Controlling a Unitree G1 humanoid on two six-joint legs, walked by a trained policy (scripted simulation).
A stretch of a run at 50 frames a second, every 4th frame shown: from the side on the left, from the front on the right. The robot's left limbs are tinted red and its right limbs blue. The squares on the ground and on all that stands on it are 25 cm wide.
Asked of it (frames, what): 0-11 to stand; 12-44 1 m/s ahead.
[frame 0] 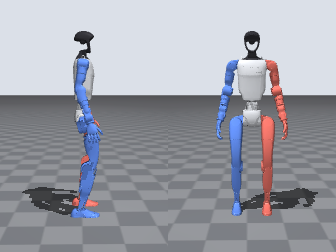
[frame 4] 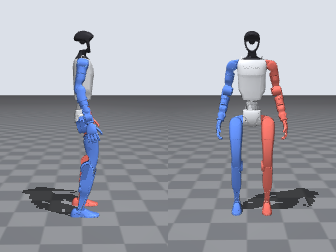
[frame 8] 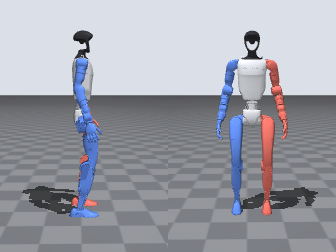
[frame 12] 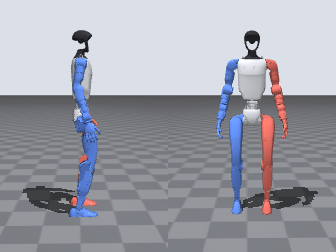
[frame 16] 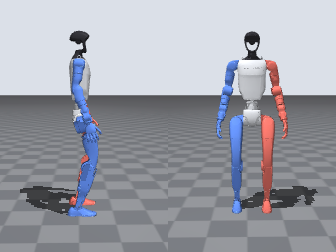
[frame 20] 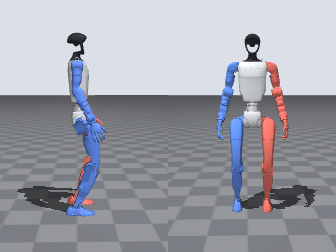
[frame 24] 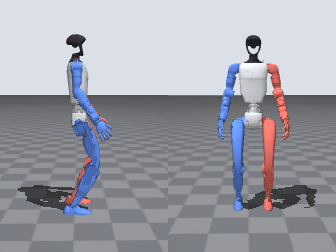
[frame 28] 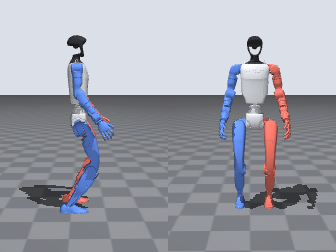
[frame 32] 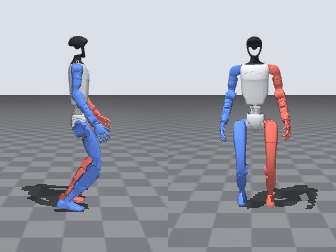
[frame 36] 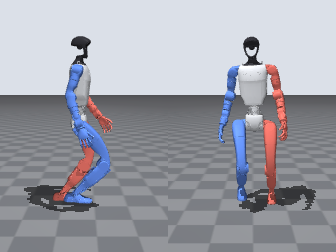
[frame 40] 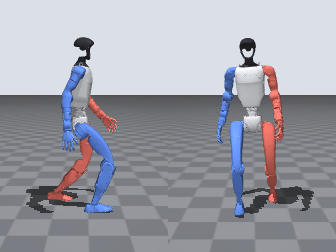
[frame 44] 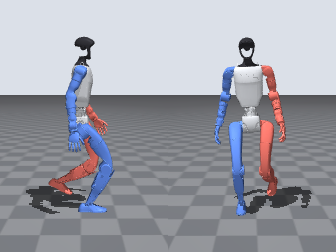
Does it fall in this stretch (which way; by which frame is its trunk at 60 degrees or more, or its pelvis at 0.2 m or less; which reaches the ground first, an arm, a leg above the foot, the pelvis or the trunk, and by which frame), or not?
no
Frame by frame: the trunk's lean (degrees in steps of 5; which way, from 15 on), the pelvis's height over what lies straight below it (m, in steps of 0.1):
0: 0, 0.8
4: 0, 0.8
8: 0, 0.8
12: 0, 0.8
16: 0, 0.8
20: 0, 0.8
24: 5, 0.7
28: 0, 0.7
32: 0, 0.7
36: 5, 0.7
40: 5, 0.7
44: 5, 0.7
